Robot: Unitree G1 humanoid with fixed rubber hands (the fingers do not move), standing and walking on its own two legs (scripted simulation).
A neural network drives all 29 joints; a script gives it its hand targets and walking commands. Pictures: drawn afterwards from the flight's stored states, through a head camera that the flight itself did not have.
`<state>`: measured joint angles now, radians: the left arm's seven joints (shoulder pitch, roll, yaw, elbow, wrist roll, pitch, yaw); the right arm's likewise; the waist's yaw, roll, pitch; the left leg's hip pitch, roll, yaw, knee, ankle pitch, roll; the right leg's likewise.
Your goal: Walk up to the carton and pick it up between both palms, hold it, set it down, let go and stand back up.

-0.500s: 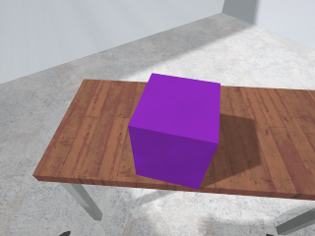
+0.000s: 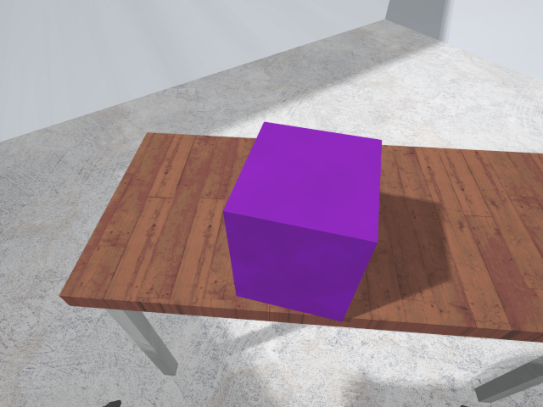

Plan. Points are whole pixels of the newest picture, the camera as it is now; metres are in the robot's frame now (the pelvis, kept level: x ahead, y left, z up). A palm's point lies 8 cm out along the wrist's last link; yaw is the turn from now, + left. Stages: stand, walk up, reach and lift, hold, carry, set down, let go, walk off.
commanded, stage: stand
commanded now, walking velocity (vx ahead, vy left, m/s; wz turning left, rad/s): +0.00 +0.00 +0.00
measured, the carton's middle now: (303, 223) +0.40 -0.02 +0.02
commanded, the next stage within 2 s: none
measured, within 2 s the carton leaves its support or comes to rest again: neither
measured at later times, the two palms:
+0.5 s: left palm out of the picture +0.08 +0.29 -0.12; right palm out of the picture +0.09 -0.30 -0.11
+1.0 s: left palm out of the picture +0.08 +0.28 -0.12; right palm out of the picture +0.09 -0.31 -0.11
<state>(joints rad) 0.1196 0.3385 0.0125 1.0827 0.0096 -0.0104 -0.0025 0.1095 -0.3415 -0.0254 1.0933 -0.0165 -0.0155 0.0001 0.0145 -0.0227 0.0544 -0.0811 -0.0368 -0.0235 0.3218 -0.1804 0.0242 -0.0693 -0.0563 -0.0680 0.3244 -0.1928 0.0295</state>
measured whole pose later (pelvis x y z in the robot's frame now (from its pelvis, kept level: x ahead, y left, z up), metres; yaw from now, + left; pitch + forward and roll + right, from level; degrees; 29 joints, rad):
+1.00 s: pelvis +0.00 -0.01 +0.00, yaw +0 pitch -3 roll +0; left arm 0.10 0.34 0.01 1.10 0.01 -0.01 0.00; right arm 0.10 -0.34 -0.02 1.11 -0.01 -0.02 0.00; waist 0.01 -0.02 0.05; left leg -0.08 -0.02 -0.03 0.32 -0.18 0.01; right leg -0.07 -0.04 -0.07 0.32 -0.20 0.02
